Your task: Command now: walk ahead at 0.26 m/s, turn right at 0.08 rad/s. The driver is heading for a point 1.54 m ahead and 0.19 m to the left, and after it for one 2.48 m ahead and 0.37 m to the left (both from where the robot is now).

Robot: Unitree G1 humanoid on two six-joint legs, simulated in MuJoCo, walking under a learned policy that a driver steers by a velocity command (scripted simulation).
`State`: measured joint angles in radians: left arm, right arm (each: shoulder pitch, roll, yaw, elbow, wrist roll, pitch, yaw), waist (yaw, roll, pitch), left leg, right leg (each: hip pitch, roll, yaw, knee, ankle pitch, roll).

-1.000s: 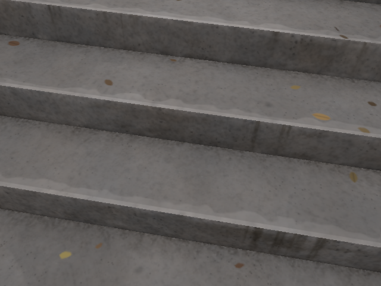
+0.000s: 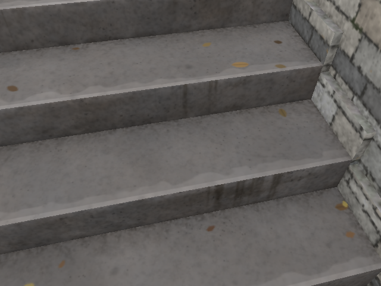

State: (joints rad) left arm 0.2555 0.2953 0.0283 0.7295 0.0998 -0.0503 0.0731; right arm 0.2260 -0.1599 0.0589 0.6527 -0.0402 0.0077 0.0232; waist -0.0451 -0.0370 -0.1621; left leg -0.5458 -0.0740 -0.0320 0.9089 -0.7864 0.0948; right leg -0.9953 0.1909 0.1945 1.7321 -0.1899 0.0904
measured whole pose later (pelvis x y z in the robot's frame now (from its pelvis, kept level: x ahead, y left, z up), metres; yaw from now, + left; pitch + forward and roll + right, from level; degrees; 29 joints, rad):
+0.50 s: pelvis +0.02 +0.04 -0.08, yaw +3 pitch +7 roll +2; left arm 0.52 0.07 -0.09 1.07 0.06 -0.09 -0.12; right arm 0.11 -0.14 0.07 0.85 -0.05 0.03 0.07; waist 0.08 -0.10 -0.14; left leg -1.22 0.13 0.05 1.62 -0.30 0.11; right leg -0.07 -0.02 0.00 0.41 -0.46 -0.09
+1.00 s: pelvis +0.25 +0.12 +0.08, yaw +1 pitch +7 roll -2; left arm -0.06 0.07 -0.07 0.74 0.04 0.03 -0.05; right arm 0.55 -0.07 0.05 1.15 -0.10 -0.08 0.09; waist -0.05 0.03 -0.12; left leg -0.12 0.00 0.07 0.32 -0.33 0.05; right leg -1.40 -0.05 -0.07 1.75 -0.09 -0.21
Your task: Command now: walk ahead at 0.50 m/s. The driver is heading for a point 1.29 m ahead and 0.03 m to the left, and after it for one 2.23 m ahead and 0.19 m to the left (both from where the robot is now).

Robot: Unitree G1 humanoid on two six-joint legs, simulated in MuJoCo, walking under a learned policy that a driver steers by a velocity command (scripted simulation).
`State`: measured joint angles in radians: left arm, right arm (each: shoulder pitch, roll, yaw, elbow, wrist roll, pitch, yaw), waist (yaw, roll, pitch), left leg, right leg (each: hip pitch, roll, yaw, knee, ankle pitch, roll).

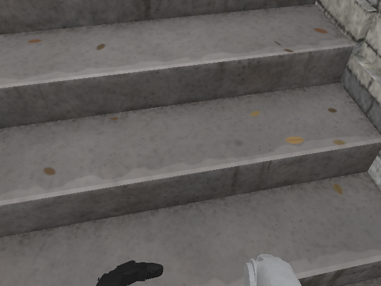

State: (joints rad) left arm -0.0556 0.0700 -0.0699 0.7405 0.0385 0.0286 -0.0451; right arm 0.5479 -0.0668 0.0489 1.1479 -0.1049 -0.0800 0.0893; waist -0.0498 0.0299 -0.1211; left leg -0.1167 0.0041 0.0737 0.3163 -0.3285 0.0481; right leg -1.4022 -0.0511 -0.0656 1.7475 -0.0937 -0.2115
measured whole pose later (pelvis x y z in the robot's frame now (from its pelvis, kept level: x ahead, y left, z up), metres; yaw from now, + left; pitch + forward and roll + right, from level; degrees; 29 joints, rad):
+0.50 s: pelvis +0.29 -0.01 +0.15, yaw +0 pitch +7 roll +1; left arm 0.52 0.09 -0.04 1.13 0.10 -0.06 -0.09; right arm -0.02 -0.08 0.06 0.79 -0.02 -0.01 0.07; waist 0.03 -0.04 -0.13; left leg -1.35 0.08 0.04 1.74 -0.13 0.18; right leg -0.15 -0.01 -0.05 0.36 -0.32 -0.06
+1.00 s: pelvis +0.56 +0.01 +0.30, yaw -1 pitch +6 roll -1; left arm -0.06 0.07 -0.07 0.76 0.04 0.00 -0.04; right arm 0.58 -0.04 0.05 1.18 -0.07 -0.10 0.03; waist -0.07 0.01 -0.11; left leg -0.12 0.00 0.06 0.37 -0.35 0.05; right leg -1.41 -0.09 -0.05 1.83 -0.17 -0.19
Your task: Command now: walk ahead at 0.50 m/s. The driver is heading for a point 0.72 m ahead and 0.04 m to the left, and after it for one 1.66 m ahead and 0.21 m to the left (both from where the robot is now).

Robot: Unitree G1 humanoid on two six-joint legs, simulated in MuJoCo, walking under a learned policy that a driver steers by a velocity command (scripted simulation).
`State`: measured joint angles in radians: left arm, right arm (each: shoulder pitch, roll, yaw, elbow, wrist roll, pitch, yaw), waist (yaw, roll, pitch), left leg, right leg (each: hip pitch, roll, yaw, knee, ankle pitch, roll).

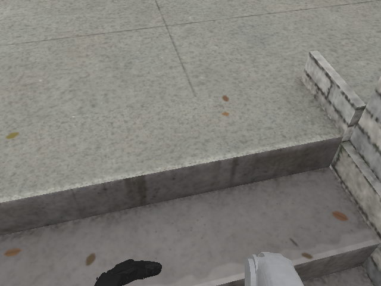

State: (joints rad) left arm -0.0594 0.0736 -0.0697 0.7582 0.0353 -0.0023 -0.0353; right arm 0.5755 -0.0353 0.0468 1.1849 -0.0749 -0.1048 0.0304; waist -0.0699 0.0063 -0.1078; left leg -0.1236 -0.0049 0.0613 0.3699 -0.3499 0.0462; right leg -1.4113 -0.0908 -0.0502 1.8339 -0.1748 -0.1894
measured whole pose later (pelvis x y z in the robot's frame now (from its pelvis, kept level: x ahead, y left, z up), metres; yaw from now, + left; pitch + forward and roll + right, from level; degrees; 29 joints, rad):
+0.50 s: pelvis +0.28 -0.04 +0.14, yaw +1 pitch +5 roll -1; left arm 0.54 0.07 -0.05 1.20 0.13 -0.07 -0.06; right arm 0.02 -0.12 0.04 0.88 -0.03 -0.03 0.07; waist 0.03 0.01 -0.13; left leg -1.41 0.06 -0.05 1.99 -0.02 0.26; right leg -0.22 0.03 -0.12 0.47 -0.35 -0.06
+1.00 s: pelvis +0.54 +0.01 +0.29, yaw +1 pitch +5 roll +1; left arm 0.08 0.16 -0.02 0.95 0.02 -0.07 -0.07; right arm 0.52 -0.09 0.02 1.20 -0.11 -0.05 0.04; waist -0.03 -0.03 -0.13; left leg -0.26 -0.04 0.11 0.52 -0.35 0.07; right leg -1.33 -0.04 0.09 1.96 -0.17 -0.21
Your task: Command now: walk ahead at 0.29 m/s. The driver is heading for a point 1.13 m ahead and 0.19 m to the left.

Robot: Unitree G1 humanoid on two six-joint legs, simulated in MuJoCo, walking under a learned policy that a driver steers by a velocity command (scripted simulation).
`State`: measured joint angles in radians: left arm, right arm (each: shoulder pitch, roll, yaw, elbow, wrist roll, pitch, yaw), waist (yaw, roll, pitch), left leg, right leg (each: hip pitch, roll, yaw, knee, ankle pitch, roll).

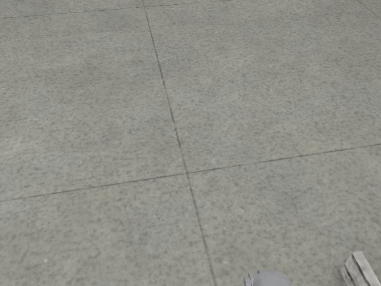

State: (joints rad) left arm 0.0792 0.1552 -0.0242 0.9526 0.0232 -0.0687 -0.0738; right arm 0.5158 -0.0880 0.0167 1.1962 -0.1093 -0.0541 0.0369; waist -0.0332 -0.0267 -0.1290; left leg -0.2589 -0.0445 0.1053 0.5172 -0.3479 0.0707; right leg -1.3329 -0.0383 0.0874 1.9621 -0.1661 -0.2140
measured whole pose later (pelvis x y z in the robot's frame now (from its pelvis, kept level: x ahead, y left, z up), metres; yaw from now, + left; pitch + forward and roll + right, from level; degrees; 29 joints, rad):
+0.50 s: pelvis +0.15 -0.05 +0.12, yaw +5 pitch +5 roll -3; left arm 0.15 0.17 0.03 0.96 0.03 -0.13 0.02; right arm 0.17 -0.21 -0.04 0.99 -0.04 -0.09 0.03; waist 0.02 0.03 -0.09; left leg -0.77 0.08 -0.15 1.40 -0.27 -0.06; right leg -0.58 0.00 -0.23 0.72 -0.23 -0.10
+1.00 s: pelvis +0.17 +0.00 +0.16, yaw +21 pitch +2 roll -1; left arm 0.01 0.29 0.08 0.70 0.03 -0.09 0.04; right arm 0.19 -0.23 -0.07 0.78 -0.02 -0.10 -0.01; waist -0.05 -0.03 0.00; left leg -0.33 -0.07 -0.09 0.44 -0.15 0.08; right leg -0.59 0.02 0.12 1.21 -0.34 0.11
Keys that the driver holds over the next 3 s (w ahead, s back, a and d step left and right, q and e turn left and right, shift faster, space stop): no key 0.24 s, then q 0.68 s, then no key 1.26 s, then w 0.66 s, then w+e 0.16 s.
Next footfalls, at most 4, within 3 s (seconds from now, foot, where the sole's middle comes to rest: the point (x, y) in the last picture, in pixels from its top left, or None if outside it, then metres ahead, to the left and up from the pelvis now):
0.18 right None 0.29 -0.13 -0.62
0.72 left None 0.22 0.11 -0.62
1.18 right None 0.31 -0.11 -0.62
2.48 right None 0.38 -0.12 -0.62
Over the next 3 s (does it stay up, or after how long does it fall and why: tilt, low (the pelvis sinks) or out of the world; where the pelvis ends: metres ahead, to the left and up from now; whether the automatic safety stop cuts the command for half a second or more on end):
stays up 0.56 0.13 0.16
